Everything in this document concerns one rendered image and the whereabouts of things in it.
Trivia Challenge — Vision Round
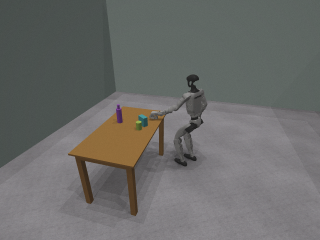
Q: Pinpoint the sponge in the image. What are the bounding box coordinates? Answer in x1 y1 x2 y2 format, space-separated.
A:
138 114 148 127

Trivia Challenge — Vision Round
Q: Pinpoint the robot left forearm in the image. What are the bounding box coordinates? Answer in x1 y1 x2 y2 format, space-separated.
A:
157 105 176 116

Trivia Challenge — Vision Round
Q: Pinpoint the robot left thigh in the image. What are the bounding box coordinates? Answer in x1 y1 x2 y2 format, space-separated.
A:
174 123 195 144

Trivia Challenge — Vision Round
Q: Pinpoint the left robot shin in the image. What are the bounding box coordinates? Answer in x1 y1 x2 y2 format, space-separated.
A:
173 139 185 162

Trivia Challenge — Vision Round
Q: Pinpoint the robot right upper arm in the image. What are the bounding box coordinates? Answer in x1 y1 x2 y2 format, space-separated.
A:
198 89 208 108

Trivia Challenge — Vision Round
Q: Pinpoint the robot left upper arm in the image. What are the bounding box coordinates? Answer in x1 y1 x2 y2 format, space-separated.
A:
174 93 192 111

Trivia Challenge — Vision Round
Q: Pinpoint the robot left hand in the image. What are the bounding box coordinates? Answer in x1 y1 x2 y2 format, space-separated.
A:
149 111 158 119

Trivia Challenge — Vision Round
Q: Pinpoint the robot right forearm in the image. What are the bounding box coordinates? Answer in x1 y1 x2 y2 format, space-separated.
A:
197 107 206 117

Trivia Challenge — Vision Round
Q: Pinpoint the table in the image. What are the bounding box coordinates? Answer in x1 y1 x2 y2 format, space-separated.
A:
68 106 166 216

